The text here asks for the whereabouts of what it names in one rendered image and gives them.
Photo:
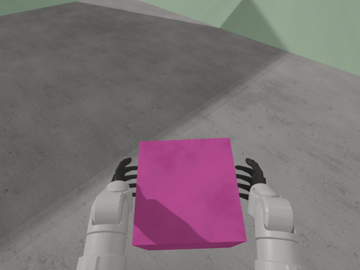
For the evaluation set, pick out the robot left hand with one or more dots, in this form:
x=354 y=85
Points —
x=121 y=170

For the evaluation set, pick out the carton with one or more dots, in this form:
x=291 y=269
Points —
x=187 y=196

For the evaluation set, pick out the robot right hand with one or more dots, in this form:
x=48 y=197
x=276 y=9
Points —
x=256 y=176

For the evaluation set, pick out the left robot forearm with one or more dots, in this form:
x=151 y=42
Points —
x=107 y=229

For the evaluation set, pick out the right robot forearm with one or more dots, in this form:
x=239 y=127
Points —
x=275 y=230

